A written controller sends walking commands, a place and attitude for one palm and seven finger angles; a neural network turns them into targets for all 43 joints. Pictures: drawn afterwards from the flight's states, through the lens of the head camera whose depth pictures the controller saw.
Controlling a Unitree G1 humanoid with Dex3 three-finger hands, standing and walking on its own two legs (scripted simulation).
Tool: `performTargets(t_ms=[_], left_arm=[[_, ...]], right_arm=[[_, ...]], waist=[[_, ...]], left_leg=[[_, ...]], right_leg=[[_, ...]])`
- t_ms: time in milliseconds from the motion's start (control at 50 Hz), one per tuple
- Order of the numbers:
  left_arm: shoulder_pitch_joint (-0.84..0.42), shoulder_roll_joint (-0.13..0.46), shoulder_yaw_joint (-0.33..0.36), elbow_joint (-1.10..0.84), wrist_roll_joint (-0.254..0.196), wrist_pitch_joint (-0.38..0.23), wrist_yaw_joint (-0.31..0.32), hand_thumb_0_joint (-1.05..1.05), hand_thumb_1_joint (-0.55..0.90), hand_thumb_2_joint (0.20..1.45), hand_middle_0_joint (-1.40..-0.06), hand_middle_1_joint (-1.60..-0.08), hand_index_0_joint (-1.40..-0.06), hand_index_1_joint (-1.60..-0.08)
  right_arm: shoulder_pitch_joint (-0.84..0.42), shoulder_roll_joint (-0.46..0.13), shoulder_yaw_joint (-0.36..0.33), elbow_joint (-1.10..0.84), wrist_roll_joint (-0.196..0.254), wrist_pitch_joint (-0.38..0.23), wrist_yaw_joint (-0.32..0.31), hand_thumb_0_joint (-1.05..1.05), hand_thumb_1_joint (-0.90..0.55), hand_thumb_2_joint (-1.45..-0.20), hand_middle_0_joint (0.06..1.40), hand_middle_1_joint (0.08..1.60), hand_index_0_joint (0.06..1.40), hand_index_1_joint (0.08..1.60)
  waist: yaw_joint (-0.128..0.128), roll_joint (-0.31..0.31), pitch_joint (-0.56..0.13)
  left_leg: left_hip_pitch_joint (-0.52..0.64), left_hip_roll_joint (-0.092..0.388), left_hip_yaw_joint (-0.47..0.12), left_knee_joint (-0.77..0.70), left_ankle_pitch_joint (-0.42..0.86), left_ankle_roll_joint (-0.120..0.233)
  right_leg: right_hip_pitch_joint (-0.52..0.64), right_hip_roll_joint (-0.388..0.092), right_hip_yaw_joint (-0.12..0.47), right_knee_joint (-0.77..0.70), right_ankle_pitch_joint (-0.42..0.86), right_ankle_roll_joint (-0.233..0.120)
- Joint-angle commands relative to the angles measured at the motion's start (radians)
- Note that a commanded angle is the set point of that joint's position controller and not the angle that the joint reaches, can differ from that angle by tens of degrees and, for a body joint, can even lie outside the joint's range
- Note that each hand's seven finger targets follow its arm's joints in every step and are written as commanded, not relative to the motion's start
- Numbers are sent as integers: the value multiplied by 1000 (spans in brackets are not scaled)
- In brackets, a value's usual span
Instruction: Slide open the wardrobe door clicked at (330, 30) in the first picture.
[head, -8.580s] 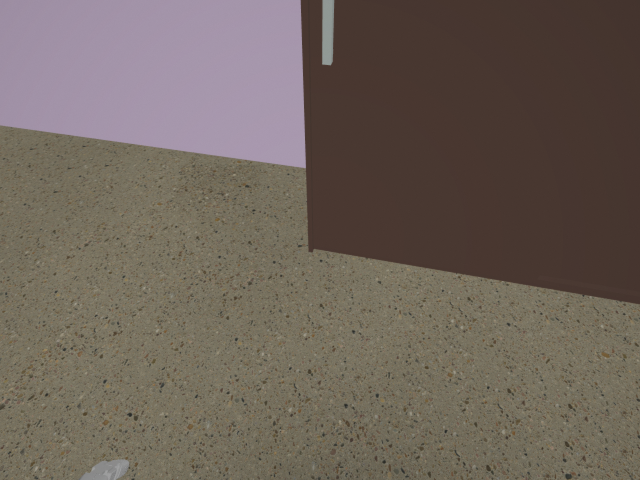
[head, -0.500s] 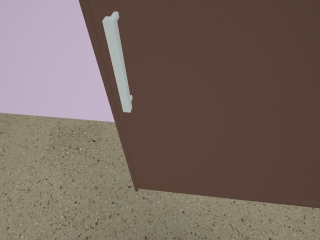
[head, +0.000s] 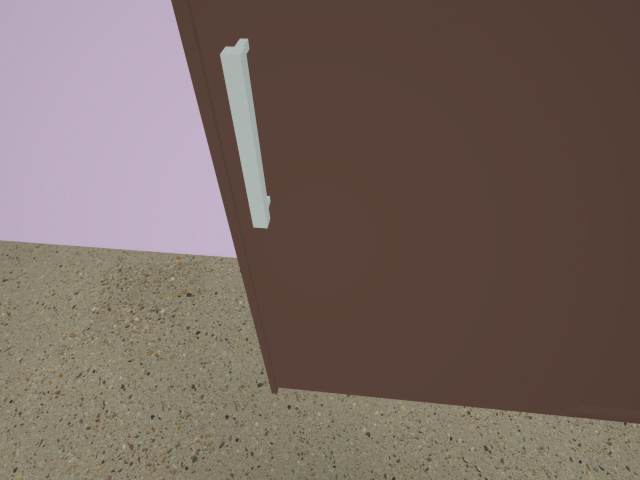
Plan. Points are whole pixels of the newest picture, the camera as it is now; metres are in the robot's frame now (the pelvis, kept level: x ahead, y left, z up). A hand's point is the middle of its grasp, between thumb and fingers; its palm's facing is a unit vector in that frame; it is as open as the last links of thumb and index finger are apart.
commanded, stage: come to a stop and stand still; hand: left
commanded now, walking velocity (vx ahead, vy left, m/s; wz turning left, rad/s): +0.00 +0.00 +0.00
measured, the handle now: (253, 144) +0.50 +0.12 +0.18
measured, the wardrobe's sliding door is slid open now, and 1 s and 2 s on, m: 0.00 0.00 0.00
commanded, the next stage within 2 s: look again from close up in 0.18 s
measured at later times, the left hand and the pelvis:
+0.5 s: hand out of the picture -0.01 +0.15 -0.17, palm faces +0.05 -0.99 -0.15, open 7.4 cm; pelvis +0.00 +0.00 +0.00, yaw +0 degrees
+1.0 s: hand out of the picture +0.00 +0.16 -0.17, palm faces +0.05 -0.99 -0.16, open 7.4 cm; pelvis +0.01 +0.01 +0.00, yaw +0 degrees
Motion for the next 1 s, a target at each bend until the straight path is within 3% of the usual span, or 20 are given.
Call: performTargets(t_ms=[0, 280, 660, 780, 980], left_arm=[[51, 86, 11, -23, 1, -21, 6, 0, 900, 900, -200, -300, -200, -300], [79, 56, 10, 2, 2, -21, 7, 0, 900, 900, -200, -300, -200, -300], [84, 55, 16, -8, 3, -22, 7, 0, 900, 900, -200, -300, -200, -300], [84, 54, 15, -8, 2, -22, 7, 0, 900, 900, -200, -300, -200, -300], [84, 52, 12, -3, 2, -20, 7, 0, 900, 900, -200, -300, -200, -300]], right_arm=[[61, -69, -19, -21, 1, -15, -5, 0, -900, -900, 200, 300, 200, 300], [45, -59, -21, -2, 3, -17, -10, 0, -900, -900, 200, 300, 200, 300], [37, -49, -23, 2, 2, -16, -10, 0, -900, -900, 200, 300, 200, 300], [36, -52, -23, 7, 2, -18, -11, 0, -900, -900, 200, 300, 200, 300], [37, -52, -22, 13, 3, -18, -12, 0, -900, -900, 200, 300, 200, 300]], waist=[[7, -38, 79], [8, -3, 88], [12, -39, 91], [13, -10, 84], [14, -13, 98]], left_leg=[[-138, 83, -112, -146, -73, 14], [-119, 88, -107, -156, -64, 9], [-120, 85, -106, -159, -52, 10], [-110, 87, -107, -162, -30, 8], [-108, 91, -111, -171, -28, 10]], right_leg=[[42, -67, 121, -124, -122, -31], [39, -62, 119, -128, -79, -26], [55, -64, 114, -141, -77, -23], [67, -63, 111, -132, -44, -24], [66, -61, 108, -129, -29, -23]])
